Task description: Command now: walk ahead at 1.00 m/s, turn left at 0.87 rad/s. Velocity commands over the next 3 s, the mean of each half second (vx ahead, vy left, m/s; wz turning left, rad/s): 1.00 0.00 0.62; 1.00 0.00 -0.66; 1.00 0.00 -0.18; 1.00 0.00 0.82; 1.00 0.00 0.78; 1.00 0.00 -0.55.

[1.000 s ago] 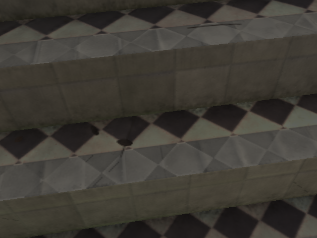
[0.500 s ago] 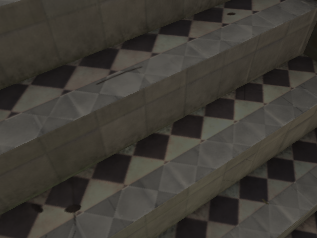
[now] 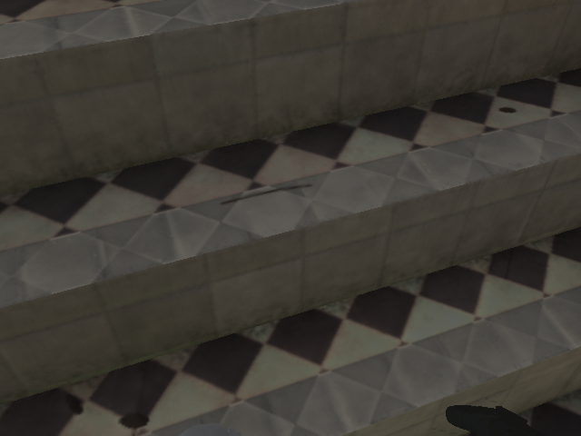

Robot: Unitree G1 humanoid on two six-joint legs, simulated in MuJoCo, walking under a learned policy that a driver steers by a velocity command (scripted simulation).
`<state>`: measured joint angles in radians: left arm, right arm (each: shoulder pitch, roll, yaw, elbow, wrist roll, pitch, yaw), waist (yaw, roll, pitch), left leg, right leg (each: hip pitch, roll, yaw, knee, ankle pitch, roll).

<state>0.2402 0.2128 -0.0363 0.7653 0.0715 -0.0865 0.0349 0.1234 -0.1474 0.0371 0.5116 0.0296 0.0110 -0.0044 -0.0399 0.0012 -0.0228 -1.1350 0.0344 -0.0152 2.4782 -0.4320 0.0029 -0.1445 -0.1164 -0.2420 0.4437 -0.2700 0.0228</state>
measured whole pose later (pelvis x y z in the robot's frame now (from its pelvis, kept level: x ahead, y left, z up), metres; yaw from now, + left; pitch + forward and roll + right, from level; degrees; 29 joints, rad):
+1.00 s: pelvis +0.11 +0.08 +0.21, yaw -6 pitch +1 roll -3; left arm 0.16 0.14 -0.02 0.62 -0.07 0.00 0.01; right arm 0.38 -0.21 0.00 0.85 -0.06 -0.08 -0.05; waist -0.02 0.01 -0.10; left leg -0.29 0.21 0.34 0.61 -0.32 0.03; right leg -1.28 -0.08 0.05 2.03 0.00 0.01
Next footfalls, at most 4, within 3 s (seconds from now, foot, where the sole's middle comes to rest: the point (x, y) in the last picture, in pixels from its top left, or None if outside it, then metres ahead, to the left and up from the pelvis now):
0.20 left None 0.17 0.18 -0.56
1.32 right None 0.32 -0.26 -0.56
2.00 left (295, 391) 0.45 0.01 -0.34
2.42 right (395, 344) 0.53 -0.17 -0.34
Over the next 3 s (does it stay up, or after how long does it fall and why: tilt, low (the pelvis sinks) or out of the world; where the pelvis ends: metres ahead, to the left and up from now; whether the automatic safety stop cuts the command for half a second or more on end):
stays up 0.52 0.06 0.43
